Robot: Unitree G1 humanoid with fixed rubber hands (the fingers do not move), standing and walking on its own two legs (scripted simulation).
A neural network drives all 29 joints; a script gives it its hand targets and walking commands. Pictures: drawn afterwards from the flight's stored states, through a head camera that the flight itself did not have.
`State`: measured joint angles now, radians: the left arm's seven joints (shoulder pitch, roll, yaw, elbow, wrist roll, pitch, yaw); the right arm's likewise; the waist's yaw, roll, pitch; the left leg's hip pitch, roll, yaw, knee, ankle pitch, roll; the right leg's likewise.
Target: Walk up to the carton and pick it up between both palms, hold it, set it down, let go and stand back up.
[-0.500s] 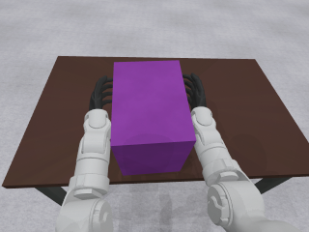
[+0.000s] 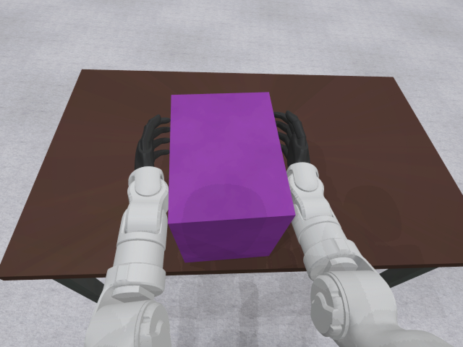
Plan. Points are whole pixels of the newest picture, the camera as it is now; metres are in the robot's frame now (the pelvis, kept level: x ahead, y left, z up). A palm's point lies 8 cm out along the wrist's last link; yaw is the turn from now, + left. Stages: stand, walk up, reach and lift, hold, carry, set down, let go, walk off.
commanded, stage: set down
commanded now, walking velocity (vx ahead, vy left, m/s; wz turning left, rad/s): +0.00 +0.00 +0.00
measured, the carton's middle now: (224, 182) +0.40 +0.02 +0.03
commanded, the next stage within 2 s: none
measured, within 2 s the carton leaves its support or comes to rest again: rests again in 0.72 s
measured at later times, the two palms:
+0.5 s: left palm (154, 166) +0.41 +0.14 +0.06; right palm (294, 161) +0.43 -0.11 +0.06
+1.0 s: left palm (153, 174) +0.39 +0.14 +0.05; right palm (298, 169) +0.41 -0.12 +0.06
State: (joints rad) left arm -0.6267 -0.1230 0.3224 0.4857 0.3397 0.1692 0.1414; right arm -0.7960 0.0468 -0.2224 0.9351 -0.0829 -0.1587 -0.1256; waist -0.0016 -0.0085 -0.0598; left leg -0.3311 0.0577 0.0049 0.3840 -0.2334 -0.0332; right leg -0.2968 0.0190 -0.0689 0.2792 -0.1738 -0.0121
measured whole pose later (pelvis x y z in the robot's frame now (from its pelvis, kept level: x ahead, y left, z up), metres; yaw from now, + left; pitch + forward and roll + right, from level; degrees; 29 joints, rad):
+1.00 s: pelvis -0.02 +0.00 +0.00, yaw +0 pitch +16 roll -1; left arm -0.72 -0.12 0.42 0.74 0.34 -0.03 0.13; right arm -0.80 0.05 -0.38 1.00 -0.27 -0.23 -0.07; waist 0.03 -0.01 -0.12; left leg -0.45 0.06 0.01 0.38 -0.20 -0.04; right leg -0.43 0.02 -0.07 0.31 -0.15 -0.02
